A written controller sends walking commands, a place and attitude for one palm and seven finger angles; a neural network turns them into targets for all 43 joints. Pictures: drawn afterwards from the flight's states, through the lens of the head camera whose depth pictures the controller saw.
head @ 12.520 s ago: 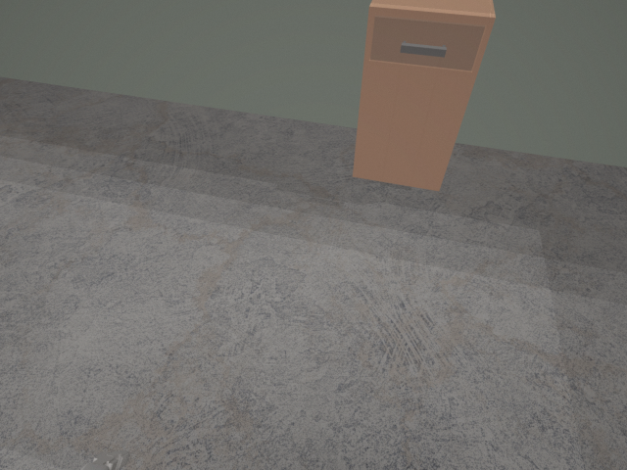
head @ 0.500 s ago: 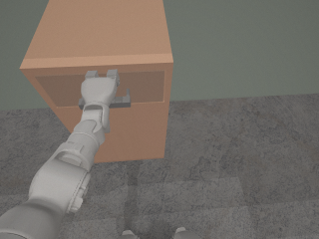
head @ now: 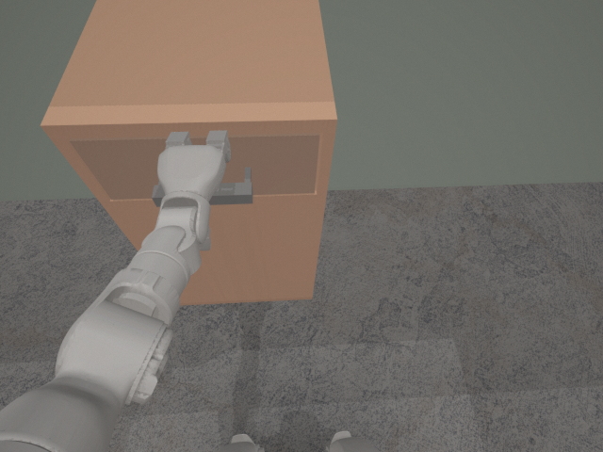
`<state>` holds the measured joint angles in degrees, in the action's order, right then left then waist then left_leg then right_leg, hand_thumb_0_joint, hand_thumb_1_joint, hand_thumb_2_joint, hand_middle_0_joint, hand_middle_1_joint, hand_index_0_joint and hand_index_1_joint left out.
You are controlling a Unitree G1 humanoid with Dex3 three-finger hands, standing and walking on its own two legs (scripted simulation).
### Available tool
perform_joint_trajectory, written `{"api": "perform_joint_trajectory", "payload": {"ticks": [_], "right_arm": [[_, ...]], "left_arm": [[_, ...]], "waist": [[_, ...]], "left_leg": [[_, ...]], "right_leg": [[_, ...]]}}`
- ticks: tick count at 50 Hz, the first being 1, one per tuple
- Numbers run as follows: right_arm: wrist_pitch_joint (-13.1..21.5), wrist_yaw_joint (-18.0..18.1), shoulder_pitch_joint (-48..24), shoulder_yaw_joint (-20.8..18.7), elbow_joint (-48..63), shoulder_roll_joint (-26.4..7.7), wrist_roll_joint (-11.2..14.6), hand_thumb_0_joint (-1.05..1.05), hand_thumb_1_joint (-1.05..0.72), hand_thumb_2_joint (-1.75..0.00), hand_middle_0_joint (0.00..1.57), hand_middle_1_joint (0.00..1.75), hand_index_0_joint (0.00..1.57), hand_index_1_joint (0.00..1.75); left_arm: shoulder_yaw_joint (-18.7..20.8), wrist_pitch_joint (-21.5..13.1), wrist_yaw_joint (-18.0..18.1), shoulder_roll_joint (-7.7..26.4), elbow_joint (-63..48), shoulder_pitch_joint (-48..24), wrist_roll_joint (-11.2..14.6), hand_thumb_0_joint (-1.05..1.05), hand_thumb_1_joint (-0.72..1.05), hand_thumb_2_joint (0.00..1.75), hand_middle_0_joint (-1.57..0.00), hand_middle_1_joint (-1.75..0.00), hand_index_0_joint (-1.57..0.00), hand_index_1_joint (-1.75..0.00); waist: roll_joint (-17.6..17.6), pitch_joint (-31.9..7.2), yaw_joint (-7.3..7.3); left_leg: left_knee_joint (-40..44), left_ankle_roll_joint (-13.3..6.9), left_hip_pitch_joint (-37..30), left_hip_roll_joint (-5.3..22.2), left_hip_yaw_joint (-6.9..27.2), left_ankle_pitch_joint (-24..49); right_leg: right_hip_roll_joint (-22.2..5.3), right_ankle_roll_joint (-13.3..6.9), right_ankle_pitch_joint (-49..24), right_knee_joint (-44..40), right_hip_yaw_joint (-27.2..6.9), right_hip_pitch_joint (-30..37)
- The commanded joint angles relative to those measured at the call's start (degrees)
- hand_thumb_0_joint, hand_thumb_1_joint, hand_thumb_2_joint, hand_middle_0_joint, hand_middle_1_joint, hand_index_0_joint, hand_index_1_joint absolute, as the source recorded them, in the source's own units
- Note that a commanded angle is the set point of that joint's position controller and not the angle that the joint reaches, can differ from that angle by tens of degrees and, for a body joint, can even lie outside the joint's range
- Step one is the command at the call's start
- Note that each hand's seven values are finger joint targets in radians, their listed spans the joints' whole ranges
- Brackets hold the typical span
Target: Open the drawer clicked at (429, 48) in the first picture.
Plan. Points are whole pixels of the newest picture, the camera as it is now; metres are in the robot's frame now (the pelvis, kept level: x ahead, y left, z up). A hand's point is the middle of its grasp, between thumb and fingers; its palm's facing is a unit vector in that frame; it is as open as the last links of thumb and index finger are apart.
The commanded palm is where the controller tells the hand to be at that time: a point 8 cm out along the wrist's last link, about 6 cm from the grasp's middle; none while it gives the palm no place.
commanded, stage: lower the fingers behind the handle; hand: left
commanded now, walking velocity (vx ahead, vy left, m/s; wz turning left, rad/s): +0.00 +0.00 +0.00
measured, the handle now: (205, 184) +0.55 +0.12 -0.04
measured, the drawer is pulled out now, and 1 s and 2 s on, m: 0.00 0.00 0.00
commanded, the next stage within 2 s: close the thumb around the handle in 1.52 s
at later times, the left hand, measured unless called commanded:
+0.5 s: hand (203, 206) +0.49 +0.12 -0.02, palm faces -0.07 -0.02 -1.00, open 13.9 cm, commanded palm +0.47 +0.12 +0.03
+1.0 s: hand (205, 219) +0.49 +0.12 -0.06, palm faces -0.07 -0.03 -1.00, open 13.9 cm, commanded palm +0.47 +0.12 +0.00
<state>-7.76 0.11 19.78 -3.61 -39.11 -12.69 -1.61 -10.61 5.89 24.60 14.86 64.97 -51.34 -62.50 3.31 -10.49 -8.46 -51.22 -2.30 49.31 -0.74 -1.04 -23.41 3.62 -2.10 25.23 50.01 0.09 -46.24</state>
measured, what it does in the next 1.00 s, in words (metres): stands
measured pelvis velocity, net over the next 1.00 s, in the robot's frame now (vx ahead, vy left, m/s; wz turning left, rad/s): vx -0.01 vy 0.00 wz -0.01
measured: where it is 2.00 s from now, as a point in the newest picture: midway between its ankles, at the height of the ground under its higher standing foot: outside the picture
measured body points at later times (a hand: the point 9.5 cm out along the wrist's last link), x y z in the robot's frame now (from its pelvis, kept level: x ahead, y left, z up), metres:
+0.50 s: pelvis +0.00 -0.01 -0.01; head +0.11 -0.01 +0.42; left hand +0.48 +0.11 +0.03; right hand +0.00 -0.27 -0.14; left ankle +0.00 +0.09 -0.69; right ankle -0.03 -0.10 -0.69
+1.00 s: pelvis -0.01 +0.00 -0.03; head +0.12 +0.01 +0.40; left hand +0.48 +0.12 +0.00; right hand -0.02 -0.26 -0.16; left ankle +0.00 +0.09 -0.69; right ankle -0.03 -0.10 -0.69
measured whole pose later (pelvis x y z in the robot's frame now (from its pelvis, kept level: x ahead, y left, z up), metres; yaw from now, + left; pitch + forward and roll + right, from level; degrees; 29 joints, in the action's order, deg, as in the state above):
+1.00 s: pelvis -0.01 +0.00 -0.03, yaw +0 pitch +27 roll -2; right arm -6.0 -0.1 19.9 -2.7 -40.2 -12.1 -2.8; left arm -7.9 3.9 27.2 17.4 68.5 -52.3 -63.9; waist 3.8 -12.1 -10.6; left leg -62.4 -2.4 62.9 -0.2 -0.4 -26.8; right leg 4.1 -2.1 28.6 60.6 1.3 -59.4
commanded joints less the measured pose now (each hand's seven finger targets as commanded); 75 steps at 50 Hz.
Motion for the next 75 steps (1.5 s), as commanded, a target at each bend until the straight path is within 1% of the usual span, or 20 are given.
{"api": "perform_joint_trajectory", "payload": {"ticks": [1,4,10,16,24,26,28,30,32,41,44,46,50,59,61,64,66,69,71,75], "right_arm": [[0.24,-0.2,7.38,-3.03,2.3,-8.51,0.02,0.0,-0.9,-0.9,0.2,0.3,0.2,0.3],[0.05,-0.05,7.03,-2.87,2.14,-8.51,-0.08,0.0,-0.9,-0.9,0.2,0.3,0.2,0.3],[0.28,0.38,7.58,-2.77,2.35,-8.4,-0.31,0.0,-0.9,-0.9,0.2,0.3,0.2,0.3],[0.35,0.68,7.27,-2.34,2.61,-8.4,-0.3,0.0,-0.9,-0.9,0.2,0.3,0.2,0.3],[1.39,0.35,8.06,-2.81,1.83,-8.14,-0.36,0.0,-0.9,-0.9,0.2,0.3,0.2,0.3],[1.49,0.48,8.64,-2.87,1.59,-8.58,-0.37,0.0,-0.9,-0.9,0.2,0.3,0.2,0.3],[1.69,0.48,8.28,-2.77,1.42,-8.34,-0.54,0.0,-0.9,-0.9,0.2,0.3,0.2,0.3],[1.88,0.39,8.5,-2.64,1.27,-8.48,-0.62,0.0,-0.9,-0.9,0.2,0.3,0.2,0.3],[1.88,0.42,8.36,-2.45,1.52,-8.71,-0.74,0.0,-0.9,-0.9,0.2,0.3,0.2,0.3],[1.92,0.19,8.67,-2.47,1.86,-8.8,-0.72,0.0,-0.9,-0.9,0.2,0.3,0.2,0.3],[2.3,0.09,8.88,-2.67,1.26,-8.55,-0.87,0.0,-0.9,-0.9,0.2,0.3,0.2,0.3],[2.42,0.29,9.21,-2.63,1.12,-9.14,-1.01,0.0,-0.9,-0.9,0.2,0.3,0.2,0.3],[2.48,0.16,9.2,-2.34,0.84,-9.08,-1.34,0.0,-0.9,-0.9,0.2,0.3,0.2,0.3],[1.81,-0.76,9.04,-2.58,0.69,-9.15,-1.48,0.0,-0.9,-0.9,0.2,0.3,0.2,0.3],[1.62,-0.59,9.15,-2.39,0.77,-9.44,-1.26,0.0,-0.9,-0.9,0.2,0.3,0.2,0.3],[1.78,-0.31,9.06,-2.18,0.56,-9.38,-1.16,0.0,-0.9,-0.9,0.2,0.3,0.2,0.3],[2.0,-0.22,9.38,-2.08,0.9,-9.51,-1.09,0.0,-0.9,-0.9,0.2,0.3,0.2,0.3],[2.16,0.03,9.24,-1.77,0.96,-9.45,-1.08,0.0,-0.9,-0.9,0.2,0.3,0.2,0.3],[2.33,0.01,9.46,-1.74,1.48,-9.36,-1.03,0.0,-0.9,-0.9,0.2,0.3,0.2,0.3],[2.37,-0.12,9.78,-2.09,1.5,-9.24,-1.13,0.0,-0.9,-0.9,0.2,0.3,0.2,0.3]], "left_arm": [[1.68,1.36,3.53,6.05,-8.48,-26.21,-0.17,0.0,-0.5,0.3,-0.3,-1.2,-0.3,-1.2],[1.24,1.77,3.43,6.27,-9.16,-28.91,0.01,0.0,-0.5,0.3,-0.3,-1.2,-0.3,-1.2],[3.75,0.56,3.6,9.16,-9.6,-26.45,-0.74,0.0,-0.5,0.3,-0.3,-1.2,-0.3,-1.2],[5.55,1.35,4.48,11.88,-7.43,-23.96,-1.06,0.0,-0.5,0.3,-0.3,-1.2,-0.3,-1.2],[2.06,-0.94,3.36,7.46,-9.1,-25.93,-0.59,0.0,-0.5,0.3,-0.3,-1.2,-0.3,-1.2],[5.11,-1.64,3.81,11.24,-8.91,-24.87,-1.01,0.0,-0.5,0.3,-0.3,-1.2,-0.3,-1.2],[2.86,-1.8,4.43,9.03,-9.18,-26.55,-1.54,0.0,-0.5,0.3,-0.3,-1.2,-0.3,-1.2],[3.69,-1.57,5.24,10.07,-8.13,-27.73,-1.59,0.0,-0.5,0.3,-0.3,-1.2,-0.3,-1.2],[6.21,-1.0,5.82,13.22,-7.56,-26.32,-1.65,0.0,-0.5,0.3,-0.3,-1.2,-0.3,-1.2],[4.49,-0.32,4.73,11.0,-7.08,-25.19,-1.39,0.0,-0.5,0.3,-0.3,-1.2,-0.3,-1.2],[1.75,-1.3,4.46,7.46,-7.01,-28.18,-1.3,0.0,-0.5,0.3,-0.3,-1.2,-0.3,-1.2],[4.92,-2.16,4.86,11.59,-7.62,-27.6,-1.49,0.0,-0.5,0.3,-0.3,-1.2,-0.3,-1.2],[5.53,-2.1,6.57,12.33,-6.99,-28.02,-2.54,0.0,-0.5,0.3,-0.3,-1.2,-0.3,-1.2],[2.98,1.64,7.28,7.81,-5.62,-29.24,-1.47,0.0,-0.5,0.3,-0.3,-1.2,-0.3,-1.2],[4.21,2.0,6.94,9.85,-5.15,-28.52,-1.43,0.0,-0.5,0.3,-0.3,-1.2,-0.3,-1.2],[2.63,2.3,6.23,8.38,-3.67,-29.87,-1.31,0.0,-0.5,0.3,-0.3,-1.2,-0.3,-1.2],[3.99,1.78,5.79,10.14,-4.17,-28.76,-1.09,0.0,-0.5,0.3,-0.3,-1.2,-0.3,-1.2],[3.85,1.37,5.29,10.53,-2.85,-29.15,-1.13,0.0,-0.5,0.3,-0.3,-1.2,-0.3,-1.2],[3.77,0.75,5.28,10.56,-3.93,-28.17,-1.48,0.0,-0.5,0.3,-0.3,-1.2,-0.3,-1.2],[3.27,0.32,5.5,9.25,-5.72,-28.37,-1.5,0.0,-0.5,0.3,-0.3,-1.2,-0.3,-1.2]], "waist": [[-1.16,-23.69,-2.29],[-0.74,-24.26,-3.07],[-0.94,-27.54,-2.16],[-1.96,-25.91,-1.84],[-0.03,-25.83,-3.32],[-1.08,-26.74,-2.68],[0.34,-26.05,-3.72],[-0.36,-25.46,-4.11],[0.66,-27.55,-3.01],[1.18,-28.93,-3.37],[1.17,-26.74,-5.27],[1.52,-28.42,-4.32],[2.49,-28.69,-4.29],[3.42,-30.37,-5.06],[3.44,-30.3,-4.39],[1.47,-27.71,-5.78],[2.55,-28.72,-4.68],[1.09,-26.86,-5.54],[3.22,-28.2,-4.53],[3.58,-29.7,-4.78]], "left_leg": [[1.77,-0.44,-20.78,0.06,1.26,25.8],[1.38,-0.59,-19.39,-0.14,1.22,24.82],[-0.15,-0.74,-18.29,-0.21,1.03,25.89],[-0.79,-0.94,-12.74,-0.69,-0.11,22.42],[-2.36,-0.93,-14.1,-0.46,0.85,22.38],[-3.02,-1.02,-13.19,-0.38,1.01,21.72],[-3.63,-1.03,-12.6,-0.36,1.07,20.7],[-4.25,-1.13,-11.37,-0.38,1.3,19.63],[-4.65,-1.09,-10.49,-0.51,0.98,19.75],[-6.28,-0.88,-10.86,-0.12,1.62,21.07],[-6.83,-0.93,-11.27,0.27,2.54,19.66],[-7.35,-1.01,-10.77,0.33,2.57,19.26],[-8.51,-0.83,-9.32,0.46,2.76,19.38],[-8.98,-0.26,-12.23,1.16,4.07,21.8],[-8.63,-0.31,-11.55,1.02,3.79,20.52],[-8.33,-0.58,-9.86,1.03,4.01,18.27],[-8.24,-0.6,-10.07,0.94,3.79,18.19],[-8.48,-0.9,-7.46,0.8,3.44,16.1],[-8.56,-0.72,-8.21,0.69,3.42,16.97],[-9.14,-0.48,-10.48,1.12,3.8,20.27]], "right_leg": [[0.35,-0.18,-24.89,-5.29,0.26,6.51],[0.07,-0.11,-25.37,-4.97,-0.17,6.8],[-0.03,0.02,-27.56,-3.37,-0.5,7.93],[-0.4,0.38,-28.67,-3.29,-1.45,9.86],[-0.17,0.14,-26.02,-2.24,-1.03,5.14],[-0.1,0.17,-25.25,-1.54,-1.04,5.0],[-0.16,0.19,-23.74,-1.2,-0.97,2.64],[-0.04,0.23,-22.38,-0.68,-0.81,1.57],[-0.1,0.16,-22.89,0.0,-0.98,2.69],[0.22,0.12,-23.12,1.5,-0.47,0.52],[0.31,0.02,-19.28,1.78,0.24,-4.03],[0.31,0.0,-18.81,2.51,-0.08,-3.92],[0.31,-0.12,-18.18,4.05,0.35,-6.03],[0.67,-0.25,-17.5,5.02,1.49,-8.57],[0.65,-0.26,-16.82,4.74,1.38,-7.68],[0.52,-0.1,-15.42,4.2,1.36,-8.45],[0.53,-0.24,-15.19,4.29,1.35,-7.82],[0.45,-0.07,-14.31,4.13,0.97,-7.81],[0.51,-0.31,-14.82,4.66,1.03,-7.82],[0.53,-0.26,-16.91,5.25,1.25,-8.37]]}}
